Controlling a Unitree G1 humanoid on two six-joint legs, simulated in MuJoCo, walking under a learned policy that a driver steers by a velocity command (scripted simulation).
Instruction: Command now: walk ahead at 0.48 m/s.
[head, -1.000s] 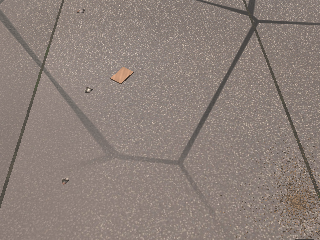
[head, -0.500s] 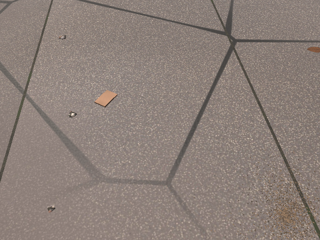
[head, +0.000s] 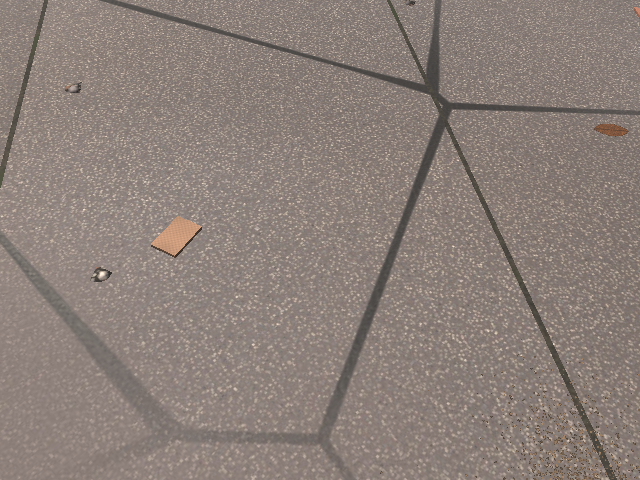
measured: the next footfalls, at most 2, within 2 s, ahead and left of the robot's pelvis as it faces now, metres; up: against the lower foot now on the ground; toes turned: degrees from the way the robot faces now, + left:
right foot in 0.26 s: +0.35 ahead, -0.14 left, +0.00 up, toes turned -1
left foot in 0.80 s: +0.64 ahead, +0.10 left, +0.00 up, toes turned +2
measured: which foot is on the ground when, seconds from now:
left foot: down 0.00-0.28, up 0.30-0.78, down 0.80-1.00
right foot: up 0.00-0.24, down 0.26-0.82, up 0.84-1.00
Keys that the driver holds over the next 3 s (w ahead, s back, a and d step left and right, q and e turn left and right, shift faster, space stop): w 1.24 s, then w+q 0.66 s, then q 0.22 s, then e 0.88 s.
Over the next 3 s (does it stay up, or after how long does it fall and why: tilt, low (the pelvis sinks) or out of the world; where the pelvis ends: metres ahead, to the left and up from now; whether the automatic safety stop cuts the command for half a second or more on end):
stays up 1.26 0.12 0.00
